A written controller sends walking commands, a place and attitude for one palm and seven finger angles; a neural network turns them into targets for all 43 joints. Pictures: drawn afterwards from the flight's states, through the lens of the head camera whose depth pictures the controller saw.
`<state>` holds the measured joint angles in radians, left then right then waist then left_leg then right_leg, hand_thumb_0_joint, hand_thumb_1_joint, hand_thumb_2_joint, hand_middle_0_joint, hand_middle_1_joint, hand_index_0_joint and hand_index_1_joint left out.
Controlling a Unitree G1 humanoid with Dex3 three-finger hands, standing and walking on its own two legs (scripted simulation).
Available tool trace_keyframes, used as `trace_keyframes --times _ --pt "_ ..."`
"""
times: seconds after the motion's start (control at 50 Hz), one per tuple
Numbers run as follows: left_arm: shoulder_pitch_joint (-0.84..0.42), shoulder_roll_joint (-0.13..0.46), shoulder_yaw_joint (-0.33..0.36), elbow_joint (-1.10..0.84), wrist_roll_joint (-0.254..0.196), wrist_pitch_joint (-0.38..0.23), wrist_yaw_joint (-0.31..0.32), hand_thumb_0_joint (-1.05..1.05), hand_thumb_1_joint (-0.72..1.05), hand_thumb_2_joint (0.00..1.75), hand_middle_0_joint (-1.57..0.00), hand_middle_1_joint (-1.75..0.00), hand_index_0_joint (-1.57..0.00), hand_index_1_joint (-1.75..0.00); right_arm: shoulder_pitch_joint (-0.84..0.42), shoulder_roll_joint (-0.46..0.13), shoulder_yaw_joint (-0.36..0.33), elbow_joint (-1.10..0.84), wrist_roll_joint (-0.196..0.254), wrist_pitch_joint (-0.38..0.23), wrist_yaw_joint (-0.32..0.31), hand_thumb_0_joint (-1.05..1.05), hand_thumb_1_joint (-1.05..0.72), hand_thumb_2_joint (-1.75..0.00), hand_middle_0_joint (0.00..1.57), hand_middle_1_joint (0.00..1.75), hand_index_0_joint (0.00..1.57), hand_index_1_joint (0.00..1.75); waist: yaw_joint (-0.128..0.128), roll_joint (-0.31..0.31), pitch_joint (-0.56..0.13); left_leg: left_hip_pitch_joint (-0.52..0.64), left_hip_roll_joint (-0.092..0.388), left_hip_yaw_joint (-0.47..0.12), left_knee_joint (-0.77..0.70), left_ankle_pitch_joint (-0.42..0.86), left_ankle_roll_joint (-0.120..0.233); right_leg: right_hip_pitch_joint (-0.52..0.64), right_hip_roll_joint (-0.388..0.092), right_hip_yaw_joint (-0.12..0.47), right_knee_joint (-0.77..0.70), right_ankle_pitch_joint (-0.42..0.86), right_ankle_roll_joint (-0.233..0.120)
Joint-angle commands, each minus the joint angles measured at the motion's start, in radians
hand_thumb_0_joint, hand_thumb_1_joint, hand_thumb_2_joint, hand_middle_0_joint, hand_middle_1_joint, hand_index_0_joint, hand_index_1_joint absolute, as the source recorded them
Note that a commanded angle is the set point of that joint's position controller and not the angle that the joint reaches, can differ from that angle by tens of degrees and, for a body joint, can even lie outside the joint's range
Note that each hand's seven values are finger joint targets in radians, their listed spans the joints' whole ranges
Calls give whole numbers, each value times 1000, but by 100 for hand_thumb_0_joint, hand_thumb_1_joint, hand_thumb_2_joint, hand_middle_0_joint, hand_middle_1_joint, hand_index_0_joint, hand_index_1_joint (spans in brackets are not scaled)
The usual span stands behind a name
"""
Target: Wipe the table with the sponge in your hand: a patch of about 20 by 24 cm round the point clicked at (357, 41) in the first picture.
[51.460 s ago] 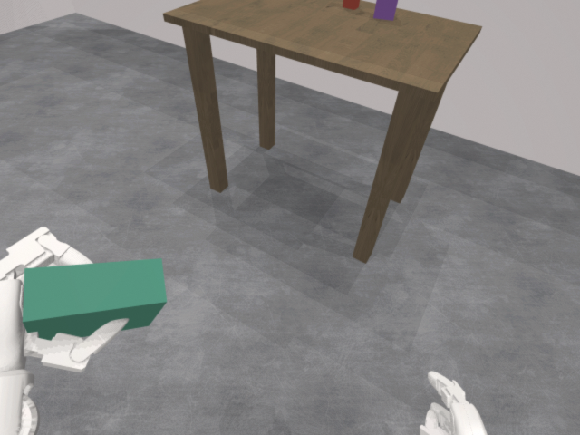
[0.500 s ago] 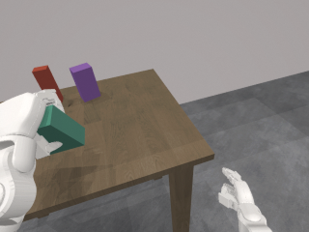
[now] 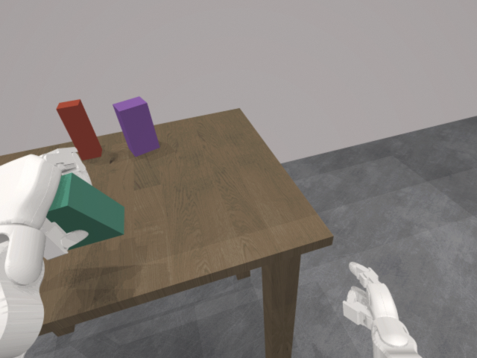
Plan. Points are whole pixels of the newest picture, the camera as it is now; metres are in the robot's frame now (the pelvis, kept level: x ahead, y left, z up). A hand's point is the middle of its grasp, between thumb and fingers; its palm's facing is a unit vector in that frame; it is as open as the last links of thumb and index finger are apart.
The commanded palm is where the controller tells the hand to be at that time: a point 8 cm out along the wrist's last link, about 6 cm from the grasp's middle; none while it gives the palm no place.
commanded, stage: bring the sponge back beside the body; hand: left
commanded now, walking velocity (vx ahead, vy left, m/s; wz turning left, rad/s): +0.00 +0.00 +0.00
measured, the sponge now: (75, 221) +0.21 +0.28 +0.19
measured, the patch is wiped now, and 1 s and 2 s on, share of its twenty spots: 1.00 1.00 1.00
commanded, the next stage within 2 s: step back with the hand held close in 0.34 s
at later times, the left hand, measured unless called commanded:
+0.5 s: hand (59, 205) +0.20 +0.28 +0.23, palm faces +0.44 -0.28 -0.86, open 8.9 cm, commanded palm +0.15 +0.29 +0.28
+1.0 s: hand (59, 195) +0.19 +0.25 +0.26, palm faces +0.48 -0.77 -0.42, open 8.9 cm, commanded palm +0.12 +0.30 +0.28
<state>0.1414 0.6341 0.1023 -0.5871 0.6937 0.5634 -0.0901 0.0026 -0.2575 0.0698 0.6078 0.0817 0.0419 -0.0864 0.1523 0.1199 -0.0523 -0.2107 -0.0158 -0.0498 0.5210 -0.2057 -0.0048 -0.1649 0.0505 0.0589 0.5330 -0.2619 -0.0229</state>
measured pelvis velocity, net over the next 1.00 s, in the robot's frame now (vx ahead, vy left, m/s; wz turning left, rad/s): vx -0.03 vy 0.02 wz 0.02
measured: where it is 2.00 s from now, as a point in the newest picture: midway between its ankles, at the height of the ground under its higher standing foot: outside the picture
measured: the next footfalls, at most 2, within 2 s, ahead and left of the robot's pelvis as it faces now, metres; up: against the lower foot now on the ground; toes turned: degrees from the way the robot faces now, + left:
right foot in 1.24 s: -0.01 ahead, -0.11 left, +0.00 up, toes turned +0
left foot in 1.46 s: -0.05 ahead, +0.15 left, +0.00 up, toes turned +2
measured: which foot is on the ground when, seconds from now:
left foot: down 0.00-1.00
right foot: down 0.00-1.00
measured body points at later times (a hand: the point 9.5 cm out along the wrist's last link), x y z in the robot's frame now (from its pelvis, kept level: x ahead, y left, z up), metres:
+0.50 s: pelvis -0.01 +0.00 +0.00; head -0.06 -0.04 +0.44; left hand +0.17 +0.29 +0.28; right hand +0.27 -0.17 -0.04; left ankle +0.05 +0.12 -0.73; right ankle +0.02 -0.11 -0.73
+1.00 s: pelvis -0.03 +0.02 -0.01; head -0.02 +0.03 +0.44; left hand +0.16 +0.29 +0.28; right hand +0.09 -0.23 -0.11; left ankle +0.02 +0.12 -0.73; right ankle +0.02 -0.11 -0.73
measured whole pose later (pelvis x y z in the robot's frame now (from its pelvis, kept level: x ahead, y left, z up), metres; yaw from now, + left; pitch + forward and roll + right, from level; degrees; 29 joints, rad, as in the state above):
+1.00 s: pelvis -0.03 +0.02 -0.01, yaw +1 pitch +2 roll -2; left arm 0.33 0.53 0.54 -0.70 -0.08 -0.15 0.14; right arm 0.27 -0.22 0.00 0.65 0.03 -0.02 -0.06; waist -0.06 0.01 -0.03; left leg -0.46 -0.02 -0.05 0.70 -0.28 0.02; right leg -0.42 0.04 0.03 0.62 -0.24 0.01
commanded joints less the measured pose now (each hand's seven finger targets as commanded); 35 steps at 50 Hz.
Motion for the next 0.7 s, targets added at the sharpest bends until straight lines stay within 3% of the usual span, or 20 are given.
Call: trace_keyframes --times 0.0,0.02,0.06,0.12,0.18,0.22,0.24,0.36,0.42,0.44,0.46,0.48,0.5,0.52,0.54,0.56,0.6,0.62,0.64,0.68 --pt "-234 242 169 -168 37 -29 48 0 10 130 -120 -160 -120 -160 -290 -84 -33 -205 -5 -60 -7 0 -90 -90 20 30 20 30 1 -35 -87 47 -14 -9 -81 11 20 -65 -13 44 -145 -24 -31" --pt "-247 253 178 -167 43 -22 49 0 10 130 -120 -160 -120 -160 -309 -78 -26 -208 0 -68 -6 0 -90 -90 20 30 20 30 0 -16 -81 44 -13 -16 -90 -14 19 -71 -3 67 -150 -50 -38" --pt "-243 246 173 -149 39 -28 53 0 10 130 -120 -160 -120 -160 -285 -82 -32 -203 -3 -68 -8 0 -90 -90 20 30 20 30 -1 -61 -86 41 -14 -15 -85 -11 18 -67 -9 47 -146 -46 -31" --pt "-268 255 176 -173 51 -26 54 0 10 130 -120 -160 -120 -160 -310 -80 -28 -205 1 -72 -7 0 -90 -90 20 30 20 30 0 4 -89 47 -15 -15 -92 -19 17 -66 -1 70 -143 -47 -41" --pt "-230 237 166 -133 39 -28 52 0 10 130 -120 -160 -120 -160 -285 -83 -32 -200 -8 -68 -9 0 -90 -90 20 30 20 30 5 -52 -79 35 -14 -15 -91 -5 17 -57 -10 35 -143 -27 -33" --pt "-260 244 168 -161 44 -24 51 0 10 130 -120 -160 -120 -160 -311 -78 -27 -203 1 -72 -6 0 -90 -90 20 30 20 30 -2 0 -76 41 -13 -18 -99 -32 16 -69 -3 65 -147 -52 -39" --pt "-255 225 156 -163 41 -28 51 0 10 130 -120 -160 -120 -160 -300 -77 -29 -206 -3 -71 -8 0 -90 -90 20 30 20 30 2 -20 -85 32 -12 -17 -101 -29 16 -55 -6 38 -138 -37 -35" --pt "-246 243 176 -159 39 -33 56 0 10 130 -120 -160 -120 -160 -291 -80 -32 -202 -3 -71 -7 0 -90 -90 20 30 20 30 3 -39 -94 31 -10 -19 -107 -39 15 -49 -6 35 -135 -46 -32" --pt "-255 244 173 -164 43 -26 55 0 10 130 -120 -160 -120 -160 -309 -77 -27 -205 0 -71 -7 0 -90 -90 20 30 20 30 0 0 -69 35 -12 -17 -107 -56 15 -71 1 62 -147 -68 -39" --pt "-275 141 62 77 57 -7 50 0 10 130 -120 -160 -120 -160 -266 -87 -20 -173 -1 -67 -19 0 -90 -90 20 30 20 30 -42 -81 16 -8 -7 -10 -119 -116 8 -122 0 11 -151 -95 -32" --pt "-455 46 317 -180 -721 -286 123 0 10 130 -120 -160 -120 -160 -54 -72 -38 -349 -1 -72 4 0 -90 -90 20 30 20 30 -151 -253 110 5 -8 -43 46 -239 54 -379 -59 175 -314 -212 -26" --pt "-240 137 328 31 -708 -379 152 0 10 130 -120 -160 -120 -160 25 -74 -17 -241 -47 -69 -1 0 -90 -90 20 30 20 30 -138 -383 54 44 -29 -11 157 -206 61 -422 -100 187 -338 -271 -59" --pt "-183 97 361 -80 -744 -441 172 0 10 130 -120 -160 -120 -160 76 -66 -41 -251 -37 -60 -1 0 -90 -90 20 30 20 30 -136 -409 13 40 -14 -16 228 -156 54 -399 -167 202 -324 -191 -71" --pt "-176 135 409 -156 -752 -498 192 0 10 130 -120 -160 -120 -160 86 -74 -36 -240 -44 -61 3 0 -90 -90 20 30 20 30 -144 -333 -26 56 -2 -12 232 -127 51 -382 -194 227 -301 -101 -84" --pt "-149 89 392 -212 -764 -548 201 0 10 130 -120 -160 -120 -160 81 -64 -32 -225 -48 -53 -1 0 -90 -90 20 30 20 30 -151 -237 -75 60 23 -13 188 -82 51 -334 -214 170 -237 5 -79" --pt "-138 106 432 -273 -775 -586 216 0 10 130 -120 -160 -120 -160 79 -81 -42 -223 -47 -51 -1 0 -90 -90 20 30 20 30 -158 -138 -88 48 58 -34 113 -37 47 -289 -214 140 -157 107 -73" --pt "-93 108 484 -316 -780 -645 236 0 10 130 -120 -160 -120 -160 80 -110 -66 -222 -55 -47 -2 0 -90 -90 20 30 20 30 -146 49 -103 -34 125 -116 -7 37 63 -193 -154 72 -38 215 -42" --pt "-56 153 548 -325 -779 -669 251 0 10 130 -120 -160 -120 -160 82 -109 -70 -225 -63 -55 -1 0 -90 -90 20 30 20 30 -135 131 -145 -62 145 -150 -33 101 77 -144 -116 41 15 237 -23" --pt "-23 90 524 -313 -777 -686 253 0 10 130 -120 -160 -120 -160 101 -91 -70 -219 -62 -58 3 0 -90 -90 20 30 20 30 -138 144 -170 -90 149 -165 -40 176 79 -105 -94 -8 61 226 -9" --pt "-6 102 552 -315 -771 -707 259 0 10 130 -120 -160 -120 -160 116 -88 -85 -207 -66 -71 14 0 -90 -90 20 30 20 30 -135 132 -185 -62 177 -182 -38 355 78 -133 -76 -24 95 115 5"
